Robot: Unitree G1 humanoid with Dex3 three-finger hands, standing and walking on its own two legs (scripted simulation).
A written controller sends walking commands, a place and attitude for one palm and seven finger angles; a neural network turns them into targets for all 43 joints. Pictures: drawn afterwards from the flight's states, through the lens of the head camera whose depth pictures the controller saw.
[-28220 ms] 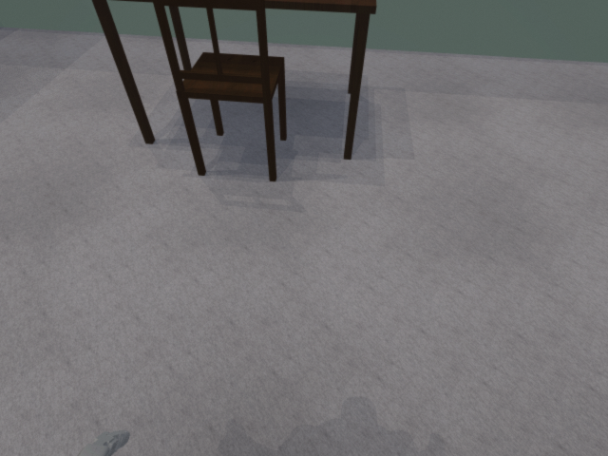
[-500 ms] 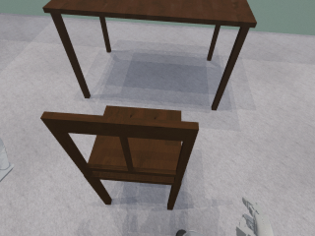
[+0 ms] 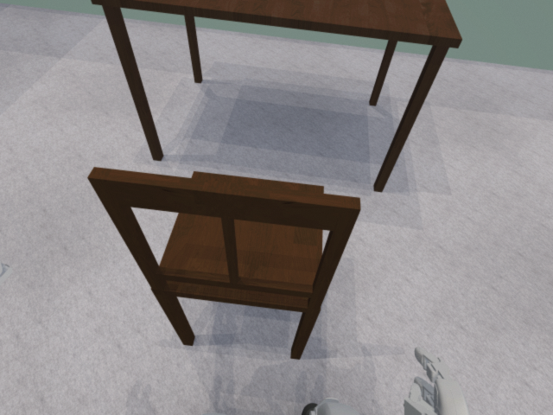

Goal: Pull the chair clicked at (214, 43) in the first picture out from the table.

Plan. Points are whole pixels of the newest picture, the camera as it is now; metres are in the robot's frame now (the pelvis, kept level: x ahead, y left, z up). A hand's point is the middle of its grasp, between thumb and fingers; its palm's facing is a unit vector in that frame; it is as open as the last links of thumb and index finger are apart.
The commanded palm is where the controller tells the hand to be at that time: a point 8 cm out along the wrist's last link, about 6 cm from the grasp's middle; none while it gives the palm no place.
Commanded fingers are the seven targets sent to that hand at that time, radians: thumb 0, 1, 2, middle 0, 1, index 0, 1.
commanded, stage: step back with the hand held close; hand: left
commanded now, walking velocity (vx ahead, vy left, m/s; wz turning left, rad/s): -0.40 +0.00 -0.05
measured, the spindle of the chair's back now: (231, 251) +0.40 +0.11 -0.08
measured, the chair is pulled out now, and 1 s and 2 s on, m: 0.61 0.61 0.61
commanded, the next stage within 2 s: stop stepping back and stand still in 0.70 s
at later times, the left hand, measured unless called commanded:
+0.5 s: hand out of the picture +0.18 +0.26 +0.19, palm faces +0.45 -0.73 -0.51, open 7.4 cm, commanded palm +0.11 +0.29 +0.20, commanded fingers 0.00 0.90 0.90 -0.20 -0.30 -0.20 -0.30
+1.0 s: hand out of the picture +0.06 +0.24 +0.19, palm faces +0.35 -0.78 -0.52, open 7.4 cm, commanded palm +0.01 +0.28 +0.20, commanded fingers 0.00 0.90 0.90 -0.20 -0.30 -0.20 -0.30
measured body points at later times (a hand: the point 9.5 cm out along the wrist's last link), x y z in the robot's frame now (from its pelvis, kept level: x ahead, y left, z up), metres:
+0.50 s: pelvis -0.04 -0.01 +0.01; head +0.02 +0.01 +0.46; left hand +0.14 +0.30 +0.22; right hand +0.13 -0.24 -0.08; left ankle +0.00 +0.13 -0.72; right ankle -0.04 -0.13 -0.72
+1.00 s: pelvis -0.16 -0.01 +0.01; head -0.13 +0.00 +0.46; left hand +0.04 +0.28 +0.22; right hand -0.01 -0.24 -0.08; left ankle -0.06 +0.13 -0.71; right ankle -0.16 -0.15 -0.72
